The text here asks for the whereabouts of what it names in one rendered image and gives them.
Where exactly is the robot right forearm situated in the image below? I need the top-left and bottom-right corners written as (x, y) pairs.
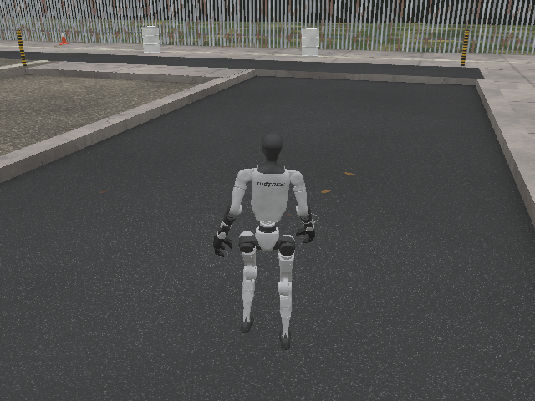
top-left (300, 203), bottom-right (314, 231)

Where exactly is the robot left forearm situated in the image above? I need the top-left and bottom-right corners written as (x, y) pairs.
top-left (217, 201), bottom-right (236, 239)

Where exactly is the right robot upper arm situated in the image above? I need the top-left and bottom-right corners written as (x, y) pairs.
top-left (288, 170), bottom-right (309, 216)

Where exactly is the robot right thigh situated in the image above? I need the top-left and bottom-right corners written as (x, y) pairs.
top-left (278, 235), bottom-right (295, 296)

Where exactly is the right robot hand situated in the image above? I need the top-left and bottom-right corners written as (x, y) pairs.
top-left (296, 228), bottom-right (315, 243)

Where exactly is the left robot upper arm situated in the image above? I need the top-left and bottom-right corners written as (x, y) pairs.
top-left (229, 168), bottom-right (254, 215)

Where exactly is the left robot hand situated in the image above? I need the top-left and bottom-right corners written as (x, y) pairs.
top-left (213, 235), bottom-right (232, 257)

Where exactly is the left robot shin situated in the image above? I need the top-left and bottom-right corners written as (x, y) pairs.
top-left (242, 266), bottom-right (255, 322)

